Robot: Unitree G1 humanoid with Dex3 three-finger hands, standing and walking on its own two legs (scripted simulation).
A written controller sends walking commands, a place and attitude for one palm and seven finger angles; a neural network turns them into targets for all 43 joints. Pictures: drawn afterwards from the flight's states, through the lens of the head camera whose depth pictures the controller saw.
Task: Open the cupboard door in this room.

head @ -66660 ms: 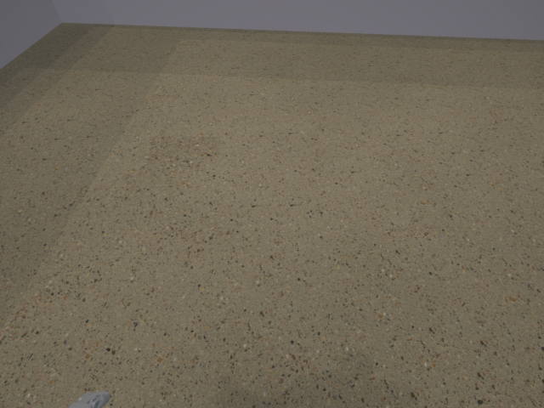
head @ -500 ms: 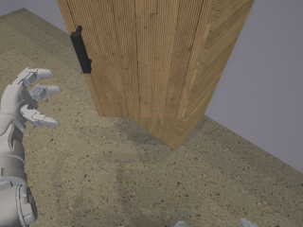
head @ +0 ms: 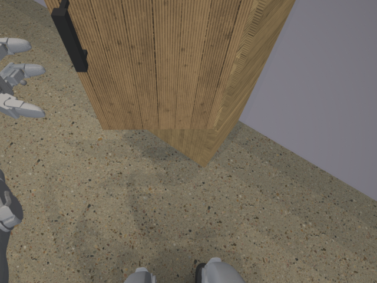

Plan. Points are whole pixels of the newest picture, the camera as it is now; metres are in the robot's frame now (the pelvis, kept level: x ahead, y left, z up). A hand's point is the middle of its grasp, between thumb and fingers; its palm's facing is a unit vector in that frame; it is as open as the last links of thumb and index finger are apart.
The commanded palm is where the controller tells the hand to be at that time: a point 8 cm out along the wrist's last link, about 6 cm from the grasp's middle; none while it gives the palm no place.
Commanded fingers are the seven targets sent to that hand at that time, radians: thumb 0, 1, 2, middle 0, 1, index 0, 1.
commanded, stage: move the hooked fingers beside the handle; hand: left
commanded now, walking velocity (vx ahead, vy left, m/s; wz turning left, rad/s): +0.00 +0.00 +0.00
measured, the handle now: (74, 37) +0.62 +0.23 +0.11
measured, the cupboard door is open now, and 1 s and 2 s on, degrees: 38 38 38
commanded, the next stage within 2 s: slide the fingers in behind the handle in 1.42 s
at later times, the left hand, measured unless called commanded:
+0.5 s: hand (29, 49) +0.55 +0.30 +0.13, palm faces +0.01 -1.00 +0.01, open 14.0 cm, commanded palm +0.55 +0.34 +0.11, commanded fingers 0.00 -0.50 0.30 -0.30 -1.20 -0.30 -1.20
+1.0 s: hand (36, 52) +0.55 +0.29 +0.12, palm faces +0.01 -1.00 +0.00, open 14.0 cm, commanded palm +0.54 +0.33 +0.11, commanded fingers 0.00 -0.50 0.30 -0.30 -1.20 -0.30 -1.20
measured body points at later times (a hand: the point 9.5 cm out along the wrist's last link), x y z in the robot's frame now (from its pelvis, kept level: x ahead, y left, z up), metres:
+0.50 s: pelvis +0.01 +0.01 -0.01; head +0.17 +0.04 +0.41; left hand +0.55 +0.35 +0.13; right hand -0.04 -0.25 -0.10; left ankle -0.01 +0.10 -0.70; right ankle +0.04 -0.13 -0.70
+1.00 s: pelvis +0.02 +0.01 -0.01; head +0.17 +0.04 +0.42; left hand +0.55 +0.34 +0.12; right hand +0.00 -0.26 -0.10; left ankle -0.01 +0.10 -0.70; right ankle +0.04 -0.13 -0.70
